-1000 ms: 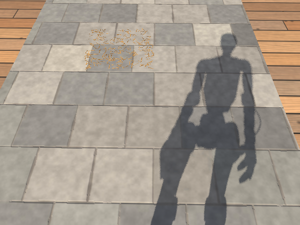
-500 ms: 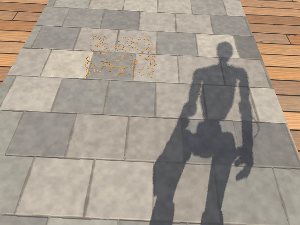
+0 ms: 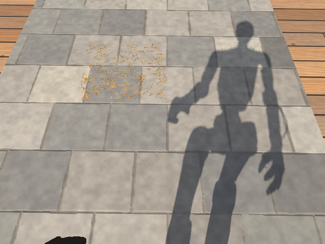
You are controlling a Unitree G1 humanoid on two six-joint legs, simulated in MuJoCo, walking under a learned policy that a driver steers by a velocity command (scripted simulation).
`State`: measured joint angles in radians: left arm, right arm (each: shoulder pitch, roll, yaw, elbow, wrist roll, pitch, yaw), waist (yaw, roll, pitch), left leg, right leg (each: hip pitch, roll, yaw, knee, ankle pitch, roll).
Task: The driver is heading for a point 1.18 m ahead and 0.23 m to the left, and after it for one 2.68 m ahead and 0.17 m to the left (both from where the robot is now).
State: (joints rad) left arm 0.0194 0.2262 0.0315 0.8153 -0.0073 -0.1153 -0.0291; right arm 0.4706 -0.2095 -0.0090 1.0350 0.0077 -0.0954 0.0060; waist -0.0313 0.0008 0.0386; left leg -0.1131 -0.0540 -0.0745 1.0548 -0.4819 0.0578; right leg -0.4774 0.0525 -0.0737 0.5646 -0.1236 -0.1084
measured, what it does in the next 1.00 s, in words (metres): walks ahead: left foot, then right foot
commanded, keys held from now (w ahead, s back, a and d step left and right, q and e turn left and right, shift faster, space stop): w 0.10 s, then no key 0.78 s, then w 0.12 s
